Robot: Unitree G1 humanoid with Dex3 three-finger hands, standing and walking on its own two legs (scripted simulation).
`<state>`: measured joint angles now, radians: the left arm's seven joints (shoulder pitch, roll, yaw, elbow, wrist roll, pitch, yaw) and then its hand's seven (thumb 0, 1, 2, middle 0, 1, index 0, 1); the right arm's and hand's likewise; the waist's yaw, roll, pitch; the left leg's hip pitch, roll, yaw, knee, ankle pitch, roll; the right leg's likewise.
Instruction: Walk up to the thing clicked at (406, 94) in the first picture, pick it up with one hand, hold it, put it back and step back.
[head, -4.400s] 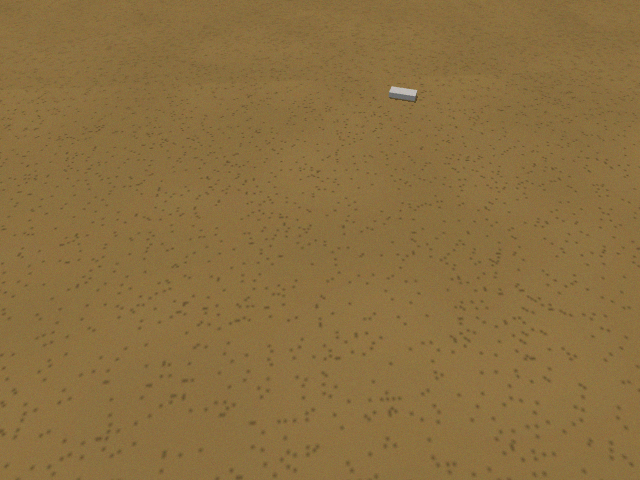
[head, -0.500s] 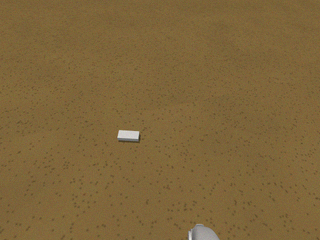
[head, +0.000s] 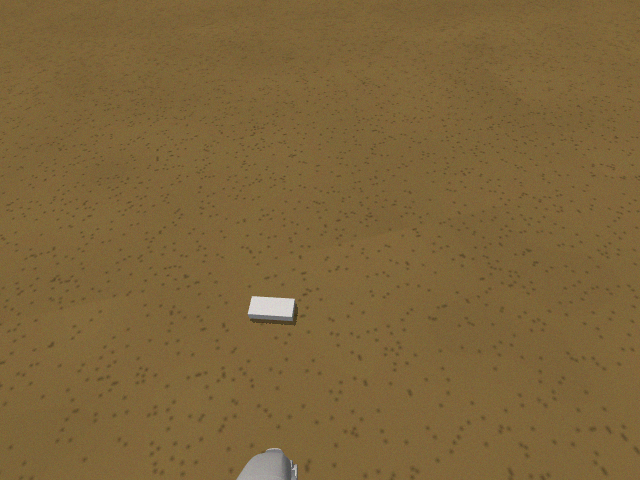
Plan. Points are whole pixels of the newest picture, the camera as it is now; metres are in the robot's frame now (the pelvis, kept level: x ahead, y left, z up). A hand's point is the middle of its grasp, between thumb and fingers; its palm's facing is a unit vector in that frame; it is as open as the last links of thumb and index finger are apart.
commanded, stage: walk up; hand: left
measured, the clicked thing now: (272, 308) +0.75 +0.26 -0.75
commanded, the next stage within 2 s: none
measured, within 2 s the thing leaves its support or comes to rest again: neither
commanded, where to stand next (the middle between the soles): +0.31 +0.00 m, yaw -1 degrees
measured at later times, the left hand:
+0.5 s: hand (153, 399) +0.25 +0.30 -0.14, palm faces -0.09 -0.92 -0.37, open 7.4 cm
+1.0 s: hand (184, 357) +0.33 +0.28 -0.17, palm faces -0.01 -0.94 -0.34, open 7.4 cm
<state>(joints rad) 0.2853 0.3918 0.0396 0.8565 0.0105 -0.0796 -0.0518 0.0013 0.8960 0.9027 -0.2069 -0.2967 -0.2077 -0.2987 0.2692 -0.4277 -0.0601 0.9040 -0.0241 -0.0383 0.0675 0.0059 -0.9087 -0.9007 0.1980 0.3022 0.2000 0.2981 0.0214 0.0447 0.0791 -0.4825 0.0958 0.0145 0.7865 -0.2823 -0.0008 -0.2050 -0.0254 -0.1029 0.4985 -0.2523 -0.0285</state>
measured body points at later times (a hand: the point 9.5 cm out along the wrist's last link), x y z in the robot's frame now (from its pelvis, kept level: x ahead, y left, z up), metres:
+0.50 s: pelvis +0.17 +0.02 +0.00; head +0.19 +0.02 +0.45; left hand +0.25 +0.35 -0.11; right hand +0.18 -0.31 -0.11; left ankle +0.14 +0.15 -0.73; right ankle +0.28 -0.12 -0.71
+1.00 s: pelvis +0.24 +0.02 -0.01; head +0.26 +0.03 +0.44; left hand +0.33 +0.33 -0.14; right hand +0.32 -0.29 -0.13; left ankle +0.30 +0.15 -0.73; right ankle +0.29 -0.11 -0.73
